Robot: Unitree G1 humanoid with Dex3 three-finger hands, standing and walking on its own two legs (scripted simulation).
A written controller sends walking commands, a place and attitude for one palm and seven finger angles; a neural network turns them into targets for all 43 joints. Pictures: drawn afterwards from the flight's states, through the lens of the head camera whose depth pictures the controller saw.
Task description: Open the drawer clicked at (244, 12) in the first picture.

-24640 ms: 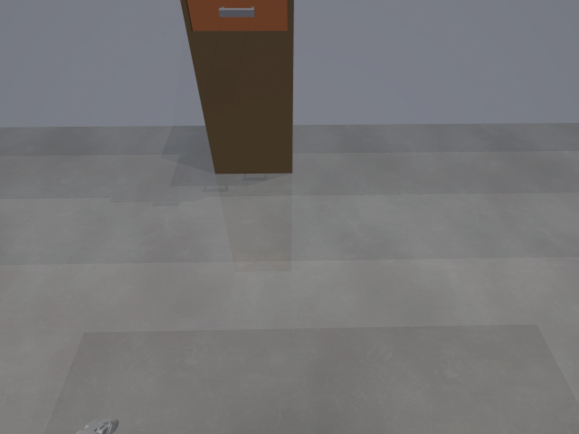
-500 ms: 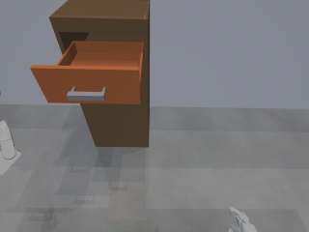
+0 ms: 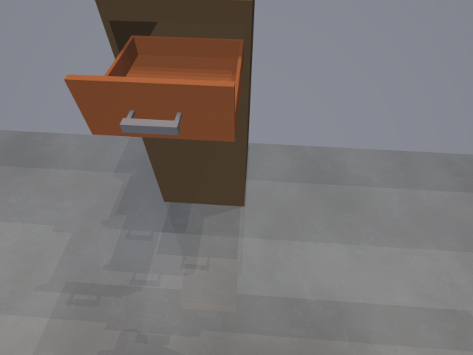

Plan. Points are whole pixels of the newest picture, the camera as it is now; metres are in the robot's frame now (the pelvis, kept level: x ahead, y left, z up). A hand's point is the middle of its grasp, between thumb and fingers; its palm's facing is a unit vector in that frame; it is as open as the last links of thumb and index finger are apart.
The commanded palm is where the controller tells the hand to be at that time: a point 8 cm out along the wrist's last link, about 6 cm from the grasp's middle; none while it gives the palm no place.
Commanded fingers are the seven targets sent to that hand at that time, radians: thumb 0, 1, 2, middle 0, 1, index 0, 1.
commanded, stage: let the arm hang, fingers relaxed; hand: left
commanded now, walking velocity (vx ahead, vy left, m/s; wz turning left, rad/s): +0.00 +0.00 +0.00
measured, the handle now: (152, 120) +0.58 +0.21 +0.05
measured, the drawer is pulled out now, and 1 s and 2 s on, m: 0.29 0.29 0.29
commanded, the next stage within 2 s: look to check the result in 0.78 s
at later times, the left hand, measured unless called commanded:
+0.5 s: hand out of the picture +0.02 +0.18 -0.16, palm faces +0.00 -0.97 -0.24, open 7.4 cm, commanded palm none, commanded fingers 0.00 0.90 0.90 -0.20 -0.30 -0.20 -0.30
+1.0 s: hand out of the picture +0.03 +0.18 -0.16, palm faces -0.01 -0.97 -0.25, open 7.4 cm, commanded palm none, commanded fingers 0.00 0.90 0.90 -0.20 -0.30 -0.20 -0.30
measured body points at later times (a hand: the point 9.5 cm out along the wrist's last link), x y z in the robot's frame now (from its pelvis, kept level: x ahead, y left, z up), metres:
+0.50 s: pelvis +0.01 +0.00 +0.01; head +0.01 -0.02 +0.46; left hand +0.02 +0.24 -0.14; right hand +0.01 -0.22 -0.16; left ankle +0.05 +0.12 -0.73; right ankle -0.01 -0.10 -0.73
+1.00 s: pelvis +0.01 -0.01 +0.01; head +0.03 -0.02 +0.46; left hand +0.03 +0.23 -0.14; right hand +0.01 -0.24 -0.15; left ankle +0.05 +0.12 -0.73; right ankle -0.01 -0.10 -0.73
